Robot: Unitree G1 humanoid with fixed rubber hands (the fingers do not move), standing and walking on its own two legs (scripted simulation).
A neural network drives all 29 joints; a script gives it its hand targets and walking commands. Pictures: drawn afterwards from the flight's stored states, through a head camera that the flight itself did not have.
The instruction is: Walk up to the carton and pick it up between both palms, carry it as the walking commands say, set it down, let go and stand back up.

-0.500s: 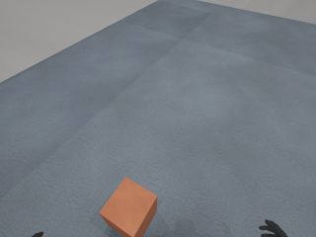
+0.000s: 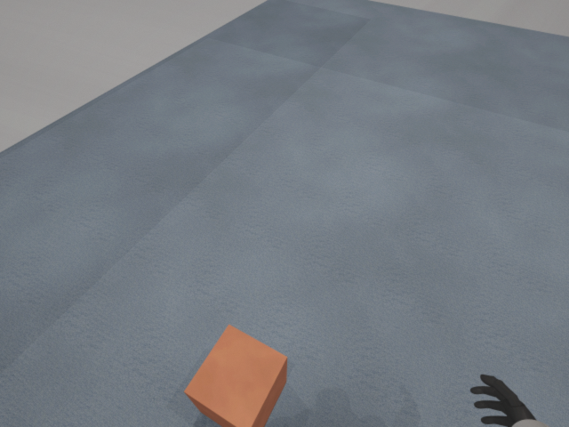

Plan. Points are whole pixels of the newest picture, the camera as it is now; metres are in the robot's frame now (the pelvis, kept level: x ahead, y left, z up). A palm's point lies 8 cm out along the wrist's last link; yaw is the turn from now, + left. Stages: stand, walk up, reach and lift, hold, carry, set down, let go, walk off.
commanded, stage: walk up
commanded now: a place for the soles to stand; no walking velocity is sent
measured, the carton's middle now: (241, 386) +0.35 +0.13 -0.65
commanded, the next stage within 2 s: none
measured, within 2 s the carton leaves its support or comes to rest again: neither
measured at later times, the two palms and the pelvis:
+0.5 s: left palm out of the picture +0.06 +0.55 -0.08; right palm out of the picture +0.08 -0.16 -0.12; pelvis -0.02 +0.18 -0.04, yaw -8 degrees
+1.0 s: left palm out of the picture +0.19 +0.62 -0.11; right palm out of the picture -0.09 -0.01 -0.09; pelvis -0.03 +0.34 -0.03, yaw -20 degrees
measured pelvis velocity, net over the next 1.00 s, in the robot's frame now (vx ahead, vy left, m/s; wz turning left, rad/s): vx -0.03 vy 0.34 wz -0.34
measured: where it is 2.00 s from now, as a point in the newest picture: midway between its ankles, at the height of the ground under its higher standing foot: outside the picture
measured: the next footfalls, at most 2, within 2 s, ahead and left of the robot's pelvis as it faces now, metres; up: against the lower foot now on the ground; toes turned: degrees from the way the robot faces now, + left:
left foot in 0.24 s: +0.08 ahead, +0.26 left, +0.00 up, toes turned -4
right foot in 0.48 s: +0.05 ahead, +0.06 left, +0.00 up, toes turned -14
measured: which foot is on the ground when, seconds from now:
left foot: up 0.00-0.22, down 0.24-0.48, up 0.50-0.72, down 0.74-1.00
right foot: down 0.00-0.24, up 0.26-0.46, down 0.48-0.74, up 0.76-1.00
